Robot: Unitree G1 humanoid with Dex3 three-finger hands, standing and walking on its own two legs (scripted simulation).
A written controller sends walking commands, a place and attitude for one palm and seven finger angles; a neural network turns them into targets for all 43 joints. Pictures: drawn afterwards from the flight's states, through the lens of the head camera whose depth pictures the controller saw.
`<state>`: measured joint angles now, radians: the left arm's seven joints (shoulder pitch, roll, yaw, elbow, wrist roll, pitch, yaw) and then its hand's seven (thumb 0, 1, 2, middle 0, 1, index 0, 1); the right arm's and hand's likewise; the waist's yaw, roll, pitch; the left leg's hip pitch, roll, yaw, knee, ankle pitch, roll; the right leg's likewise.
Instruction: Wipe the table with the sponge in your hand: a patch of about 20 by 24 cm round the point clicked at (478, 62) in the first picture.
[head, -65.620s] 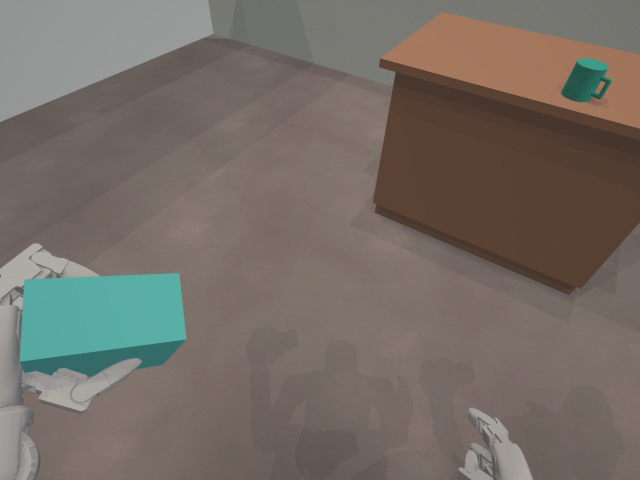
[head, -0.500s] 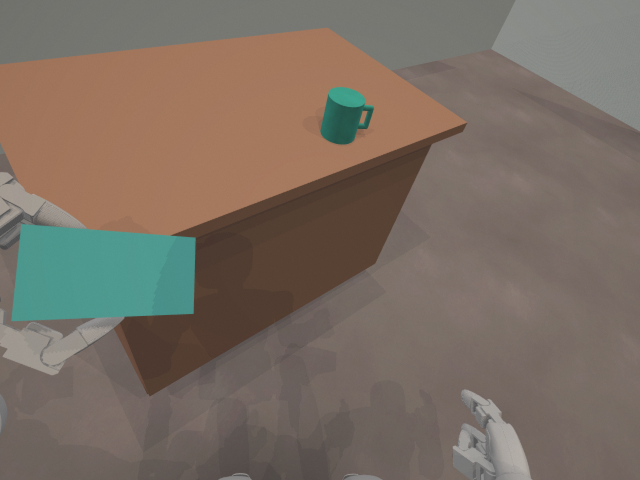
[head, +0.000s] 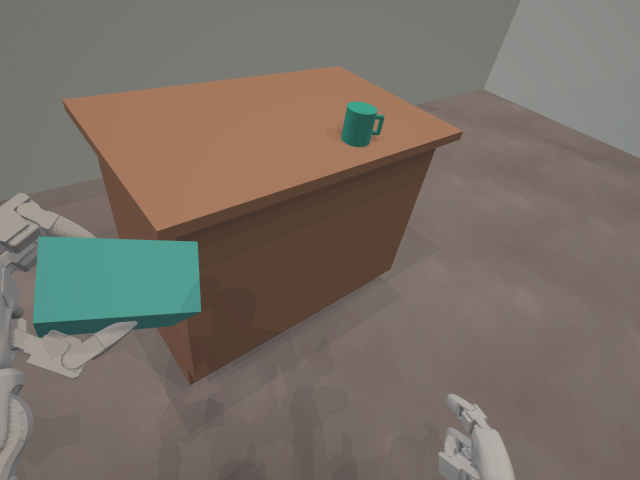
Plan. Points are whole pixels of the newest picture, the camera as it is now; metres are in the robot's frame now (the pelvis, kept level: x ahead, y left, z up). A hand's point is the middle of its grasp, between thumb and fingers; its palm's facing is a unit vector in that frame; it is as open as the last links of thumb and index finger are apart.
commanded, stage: stop stepping back and stand still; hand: left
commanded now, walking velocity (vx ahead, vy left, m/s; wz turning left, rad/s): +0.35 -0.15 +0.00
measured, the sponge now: (140, 289) +0.24 +0.20 +0.18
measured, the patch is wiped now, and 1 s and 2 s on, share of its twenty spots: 1.00 1.00 1.00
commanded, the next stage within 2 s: stand and wait in 1.32 s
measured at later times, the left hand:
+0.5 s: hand out of the picture +0.15 +0.28 +0.21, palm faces +0.45 -0.85 -0.27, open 10.1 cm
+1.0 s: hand out of the picture +0.17 +0.28 +0.20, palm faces +0.48 -0.82 -0.32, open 10.1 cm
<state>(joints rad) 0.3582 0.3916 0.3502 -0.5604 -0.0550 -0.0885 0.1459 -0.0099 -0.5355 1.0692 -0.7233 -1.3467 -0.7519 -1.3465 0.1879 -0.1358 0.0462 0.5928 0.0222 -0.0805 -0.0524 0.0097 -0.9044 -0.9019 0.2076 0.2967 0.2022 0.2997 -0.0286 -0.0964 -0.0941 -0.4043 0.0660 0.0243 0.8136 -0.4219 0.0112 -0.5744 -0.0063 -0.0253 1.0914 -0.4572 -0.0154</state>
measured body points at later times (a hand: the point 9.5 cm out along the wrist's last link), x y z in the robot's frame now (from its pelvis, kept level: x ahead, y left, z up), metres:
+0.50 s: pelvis -0.06 +0.02 +0.01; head -0.09 +0.06 +0.46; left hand +0.12 +0.32 +0.22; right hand +0.10 -0.22 -0.04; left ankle -0.03 +0.12 -0.70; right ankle -0.03 -0.10 -0.65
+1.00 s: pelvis -0.03 +0.02 +0.02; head -0.04 +0.04 +0.47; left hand +0.14 +0.32 +0.22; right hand +0.15 -0.19 -0.05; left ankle -0.01 +0.14 -0.70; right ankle -0.01 -0.10 -0.70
